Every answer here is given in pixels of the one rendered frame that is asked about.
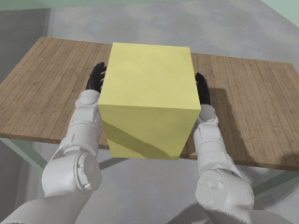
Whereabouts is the left robot hand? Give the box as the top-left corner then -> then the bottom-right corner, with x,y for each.
85,62 -> 107,94

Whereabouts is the carton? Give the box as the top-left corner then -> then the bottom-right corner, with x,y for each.
98,42 -> 201,161

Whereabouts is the right robot forearm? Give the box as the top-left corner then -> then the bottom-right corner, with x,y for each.
192,104 -> 245,180

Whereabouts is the right robot hand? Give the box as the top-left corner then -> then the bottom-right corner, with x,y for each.
194,72 -> 211,105

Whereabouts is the right robot upper arm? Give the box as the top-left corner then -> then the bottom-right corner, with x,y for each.
195,168 -> 293,224

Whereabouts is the left robot forearm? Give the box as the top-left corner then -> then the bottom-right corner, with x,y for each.
41,90 -> 101,192

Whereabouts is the table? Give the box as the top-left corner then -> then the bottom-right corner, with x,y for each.
0,36 -> 299,201

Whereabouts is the left robot upper arm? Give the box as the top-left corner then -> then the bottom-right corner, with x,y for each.
0,151 -> 103,224

